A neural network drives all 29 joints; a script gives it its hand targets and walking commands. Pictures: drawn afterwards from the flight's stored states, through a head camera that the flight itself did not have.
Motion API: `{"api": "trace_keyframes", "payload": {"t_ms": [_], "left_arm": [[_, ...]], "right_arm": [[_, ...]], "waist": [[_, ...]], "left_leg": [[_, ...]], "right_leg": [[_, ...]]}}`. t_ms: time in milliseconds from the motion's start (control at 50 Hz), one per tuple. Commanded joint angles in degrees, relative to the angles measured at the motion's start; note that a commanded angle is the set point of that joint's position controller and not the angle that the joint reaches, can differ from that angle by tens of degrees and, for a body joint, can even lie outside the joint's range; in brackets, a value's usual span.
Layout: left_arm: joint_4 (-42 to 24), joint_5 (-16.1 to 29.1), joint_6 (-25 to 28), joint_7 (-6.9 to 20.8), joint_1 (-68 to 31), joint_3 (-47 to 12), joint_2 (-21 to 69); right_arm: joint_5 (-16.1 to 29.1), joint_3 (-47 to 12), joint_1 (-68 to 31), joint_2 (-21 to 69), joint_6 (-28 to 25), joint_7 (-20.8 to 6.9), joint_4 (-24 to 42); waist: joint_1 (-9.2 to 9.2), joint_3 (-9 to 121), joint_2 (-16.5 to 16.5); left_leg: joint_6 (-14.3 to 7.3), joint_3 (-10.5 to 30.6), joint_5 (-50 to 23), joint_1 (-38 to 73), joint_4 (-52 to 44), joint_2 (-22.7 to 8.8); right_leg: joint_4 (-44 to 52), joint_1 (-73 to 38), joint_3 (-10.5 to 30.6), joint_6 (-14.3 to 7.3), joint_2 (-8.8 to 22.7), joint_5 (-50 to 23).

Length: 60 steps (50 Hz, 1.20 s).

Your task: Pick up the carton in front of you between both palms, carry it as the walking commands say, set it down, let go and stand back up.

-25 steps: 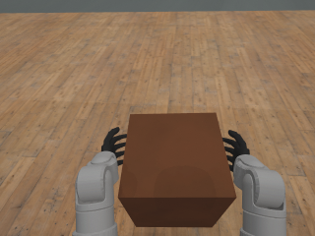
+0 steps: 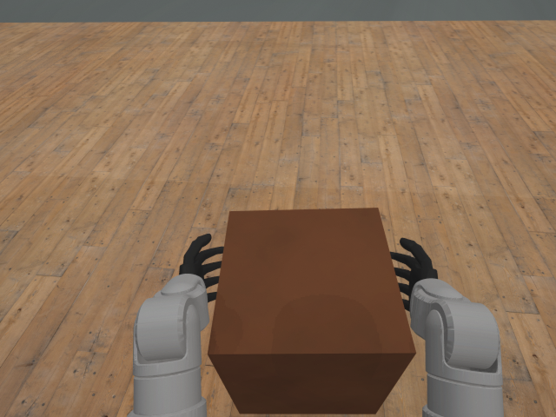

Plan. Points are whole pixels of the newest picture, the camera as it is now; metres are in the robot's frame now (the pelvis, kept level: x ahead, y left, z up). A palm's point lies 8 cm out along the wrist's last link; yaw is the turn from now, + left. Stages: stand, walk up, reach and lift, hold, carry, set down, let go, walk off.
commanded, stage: carry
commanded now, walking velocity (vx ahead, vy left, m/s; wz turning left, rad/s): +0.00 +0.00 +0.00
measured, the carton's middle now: (305, 316) +0.27 +0.00 +0.01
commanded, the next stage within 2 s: hold in 1.36 s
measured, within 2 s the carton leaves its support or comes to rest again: neither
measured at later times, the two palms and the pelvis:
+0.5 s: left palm (192, 322) +0.23 +0.15 +0.07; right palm (428, 330) +0.22 -0.15 +0.07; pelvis -0.04 +0.00 +0.00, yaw +0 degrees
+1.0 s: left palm (200, 321) +0.24 +0.15 +0.05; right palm (421, 328) +0.24 -0.15 +0.04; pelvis -0.06 +0.00 +0.00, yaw +0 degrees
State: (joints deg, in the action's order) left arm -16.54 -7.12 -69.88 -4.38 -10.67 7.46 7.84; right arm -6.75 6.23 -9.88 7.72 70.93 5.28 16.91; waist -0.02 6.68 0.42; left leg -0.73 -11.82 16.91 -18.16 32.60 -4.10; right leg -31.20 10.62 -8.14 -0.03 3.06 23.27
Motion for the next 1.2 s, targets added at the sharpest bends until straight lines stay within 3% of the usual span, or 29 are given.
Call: {"api": "trace_keyframes", "payload": {"t_ms": [0,140,260,540,740,840,980,1180], "left_arm": [[-4.3,24.6,-0.4,14.6,-28.8,-42.1,51.4],[-0.8,23.4,-0.4,14.6,-28.1,-41.8,50.9],[4.2,21.5,2.6,15.1,-28.9,-41.6,51.6],[10.9,14.7,15.2,15.0,-26.7,-36.6,49.3],[24.1,6.3,27.9,15.6,-30.6,-26.4,48.9],[28.5,4.7,32.8,16.2,-33.5,-24.7,51.4],[25.2,7.3,31.3,16.3,-31.0,-29.1,53.1],[23.9,7.5,29.6,16.0,-30.6,-28.8,51.5]], "right_arm": [[24.2,-41.3,-31.6,51.7,-1.1,-14.6,5.7],[23.3,-40.9,-30.8,51.1,-0.9,-14.9,2.2],[21.5,-40.6,-31.5,51.7,-4.0,-15.3,-2.6],[15.0,-35.9,-30.1,48.8,-16.7,-15.6,-9.0],[7.1,-26.1,-34.0,48.4,-29.5,-16.2,-21.9],[5.6,-24.5,-37.0,50.9,-34.5,-16.6,-26.2],[8.3,-29.1,-34.9,52.8,-33.0,-16.6,-22.4],[8.1,-28.5,-34.1,51.3,-31.2,-16.4,-21.5]], "waist": [[0.14,15.2,0.2],[0.03,12.6,-0.2],[-0.01,10.8,-0.3],[-0.07,12.6,-0.5],[-0.04,12.4,-0.7],[-0.12,14.0,-0.7],[-0.09,16.2,-0.6],[-0.02,14.2,-0.6]], "left_leg": [[-0.5,6.0,-26.2,10.4,-1.9,-6.1],[-0.4,6.4,-21.0,9.2,-4.1,-6.3],[-0.3,6.6,-16.8,8.1,-5.7,-6.3],[-0.4,6.9,-14.4,8.4,-6.5,-6.4],[-0.2,7.2,-12.3,8.0,-7.2,-6.6],[-0.3,7.2,-13.6,8.8,-6.7,-6.5],[-0.5,7.0,-18.0,9.7,-5.5,-6.6],[-0.2,7.0,-16.4,8.6,-5.9,-6.7]], "right_leg": [[3.1,-1.9,4.5,-0.5,6.6,-30.6],[5.3,0.1,5.0,-0.9,6.4,-23.3],[6.7,1.9,5.5,-1.4,6.2,-18.5],[7.1,2.9,5.8,-1.8,5.9,-14.3],[7.7,4.0,6.2,-2.0,5.9,-12.3],[7.1,3.3,6.2,-2.2,5.8,-13.4],[5.3,1.8,5.9,-2.0,6.0,-18.1],[6.0,2.8,6.1,-2.0,6.0,-17.3]]}}
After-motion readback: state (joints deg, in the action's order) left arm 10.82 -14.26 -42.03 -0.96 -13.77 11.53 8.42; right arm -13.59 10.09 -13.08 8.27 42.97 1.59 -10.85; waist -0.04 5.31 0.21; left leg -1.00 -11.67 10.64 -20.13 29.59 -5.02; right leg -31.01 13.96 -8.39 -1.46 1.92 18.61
